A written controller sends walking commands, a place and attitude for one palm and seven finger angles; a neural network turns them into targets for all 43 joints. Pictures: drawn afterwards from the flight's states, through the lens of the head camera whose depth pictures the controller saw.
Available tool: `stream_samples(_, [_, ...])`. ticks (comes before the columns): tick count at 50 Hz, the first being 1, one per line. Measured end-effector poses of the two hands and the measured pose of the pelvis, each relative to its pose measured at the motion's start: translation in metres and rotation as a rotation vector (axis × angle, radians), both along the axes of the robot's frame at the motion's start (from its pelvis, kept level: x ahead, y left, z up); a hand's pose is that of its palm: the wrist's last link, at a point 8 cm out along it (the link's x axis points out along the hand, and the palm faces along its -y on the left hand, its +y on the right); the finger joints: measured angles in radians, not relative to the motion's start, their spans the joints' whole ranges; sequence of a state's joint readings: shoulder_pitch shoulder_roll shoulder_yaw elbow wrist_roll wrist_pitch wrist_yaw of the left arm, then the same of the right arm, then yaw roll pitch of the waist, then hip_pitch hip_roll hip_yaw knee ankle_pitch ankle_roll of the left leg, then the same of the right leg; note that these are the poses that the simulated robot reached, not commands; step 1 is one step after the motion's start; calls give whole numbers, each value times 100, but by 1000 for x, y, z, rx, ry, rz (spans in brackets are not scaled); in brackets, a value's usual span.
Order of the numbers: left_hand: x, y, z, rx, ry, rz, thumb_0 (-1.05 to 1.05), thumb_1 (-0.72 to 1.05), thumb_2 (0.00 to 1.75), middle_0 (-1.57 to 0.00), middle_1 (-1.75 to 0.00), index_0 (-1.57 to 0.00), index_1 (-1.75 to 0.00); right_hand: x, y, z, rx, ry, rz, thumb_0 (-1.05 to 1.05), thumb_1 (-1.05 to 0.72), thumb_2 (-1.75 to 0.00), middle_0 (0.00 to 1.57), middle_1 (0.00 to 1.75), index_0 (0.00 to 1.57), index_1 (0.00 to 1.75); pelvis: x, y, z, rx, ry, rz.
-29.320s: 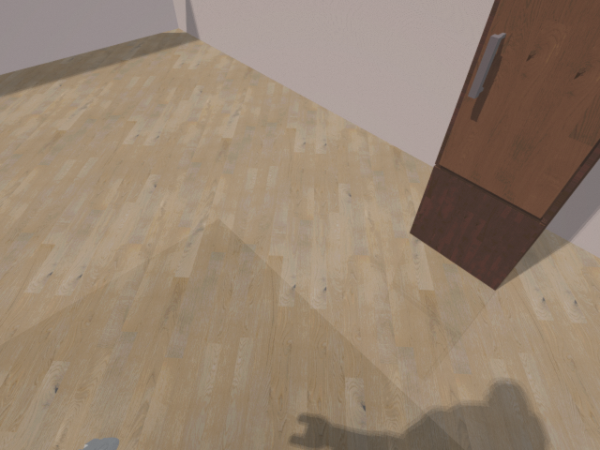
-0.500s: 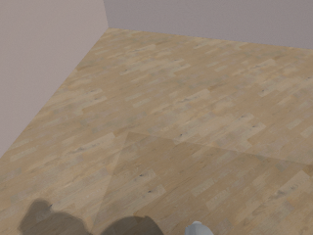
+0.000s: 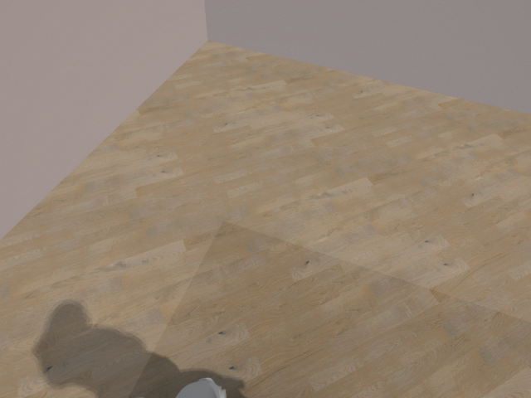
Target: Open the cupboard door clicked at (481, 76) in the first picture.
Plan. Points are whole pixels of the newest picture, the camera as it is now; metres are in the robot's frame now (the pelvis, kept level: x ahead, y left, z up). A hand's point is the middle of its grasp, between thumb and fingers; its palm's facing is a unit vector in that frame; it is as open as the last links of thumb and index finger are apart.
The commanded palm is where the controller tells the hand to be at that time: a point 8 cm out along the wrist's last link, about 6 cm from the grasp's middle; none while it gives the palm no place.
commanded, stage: turn to face it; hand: left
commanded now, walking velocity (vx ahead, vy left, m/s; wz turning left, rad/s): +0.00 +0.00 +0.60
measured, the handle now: out of the picture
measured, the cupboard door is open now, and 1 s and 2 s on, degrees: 45 45 45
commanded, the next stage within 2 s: none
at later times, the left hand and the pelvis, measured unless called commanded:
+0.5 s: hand out of the picture +0.10 +0.18 -0.15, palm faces +0.28 -0.91 -0.30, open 7.4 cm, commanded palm none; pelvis +0.06 -0.06 +0.00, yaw +17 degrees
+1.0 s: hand out of the picture +0.01 +0.16 -0.17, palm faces +0.60 -0.76 -0.26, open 7.4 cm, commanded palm none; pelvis +0.08 -0.06 +0.00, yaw +36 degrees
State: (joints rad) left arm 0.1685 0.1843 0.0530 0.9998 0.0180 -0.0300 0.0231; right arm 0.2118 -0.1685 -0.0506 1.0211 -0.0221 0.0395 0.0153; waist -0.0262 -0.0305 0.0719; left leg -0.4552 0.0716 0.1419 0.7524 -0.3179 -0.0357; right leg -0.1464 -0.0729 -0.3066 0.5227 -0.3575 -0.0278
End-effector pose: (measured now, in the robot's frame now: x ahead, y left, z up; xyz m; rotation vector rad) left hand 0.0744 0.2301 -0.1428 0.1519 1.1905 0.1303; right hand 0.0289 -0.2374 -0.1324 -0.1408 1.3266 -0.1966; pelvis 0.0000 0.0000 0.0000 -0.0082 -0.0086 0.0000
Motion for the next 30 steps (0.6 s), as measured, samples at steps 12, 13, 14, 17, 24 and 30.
stream_samples(12, [11,28,-1,26,44,130,0,91,89,-20,-30,-20,-30,108,-8,11,-75,-110,187,0,-92,-90,20,30,20,29,34,2,-2,-12,43,113])
stream_samples(13, [14,28,3,32,33,139,0,91,89,-20,-30,-20,-30,112,-9,12,-69,-108,197,0,-92,-90,20,30,20,29,36,0,-1,-14,45,123])
stream_samples(14, [16,27,7,39,23,147,0,91,89,-20,-30,-20,-30,116,-11,12,-62,-106,207,0,-91,-90,20,30,20,29,38,-4,1,-16,47,135])
stream_samples(17, [22,21,16,61,-2,168,0,91,89,-20,-30,-20,-30,128,-18,9,-39,-99,231,0,-91,-90,20,30,20,30,43,-16,2,-20,50,172])
stream_samples(24, [13,-9,25,127,-48,242,0,91,89,-20,-30,-20,-30,163,-46,-13,9,-80,295,0,-91,-90,20,30,20,30,56,-53,-7,7,43,275])
stream_samples(30, [-23,-39,29,98,27,342,0,90,89,-20,-30,-20,-30,201,-48,-2,18,-76,381,1,-91,-90,20,30,20,29,67,-65,4,43,30,366])
